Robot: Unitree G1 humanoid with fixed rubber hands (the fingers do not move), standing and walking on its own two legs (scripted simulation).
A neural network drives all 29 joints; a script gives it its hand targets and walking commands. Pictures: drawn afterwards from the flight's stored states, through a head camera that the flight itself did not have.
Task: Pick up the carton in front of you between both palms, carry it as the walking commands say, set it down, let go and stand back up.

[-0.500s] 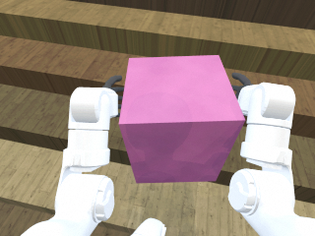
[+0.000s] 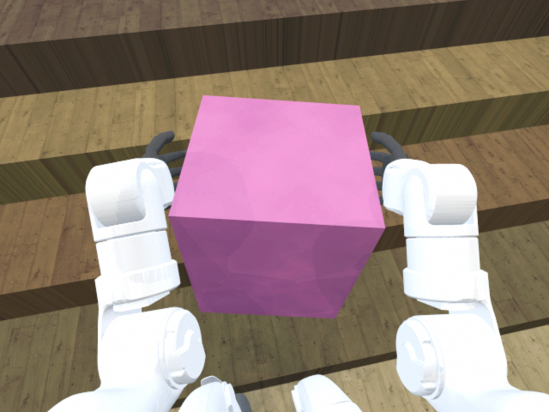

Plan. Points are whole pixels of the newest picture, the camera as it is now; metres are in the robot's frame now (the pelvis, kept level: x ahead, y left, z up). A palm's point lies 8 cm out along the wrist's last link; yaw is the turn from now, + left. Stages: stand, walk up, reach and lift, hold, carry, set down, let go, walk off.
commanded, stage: carry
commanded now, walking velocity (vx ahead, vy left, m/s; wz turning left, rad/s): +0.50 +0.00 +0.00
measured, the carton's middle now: (274, 216) +0.38 -0.05 +0.06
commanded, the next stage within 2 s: none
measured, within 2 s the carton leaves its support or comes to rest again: neither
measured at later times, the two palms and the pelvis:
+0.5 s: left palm out of the picture +0.64 +0.14 +0.29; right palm out of the picture +0.69 -0.16 +0.30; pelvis +0.29 -0.06 +0.13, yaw +0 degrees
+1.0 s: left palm out of the picture +0.94 +0.10 +0.46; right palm out of the picture +0.93 -0.19 +0.44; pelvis +0.57 -0.01 +0.27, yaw -1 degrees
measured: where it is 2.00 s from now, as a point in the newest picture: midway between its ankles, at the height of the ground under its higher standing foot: (233, 80)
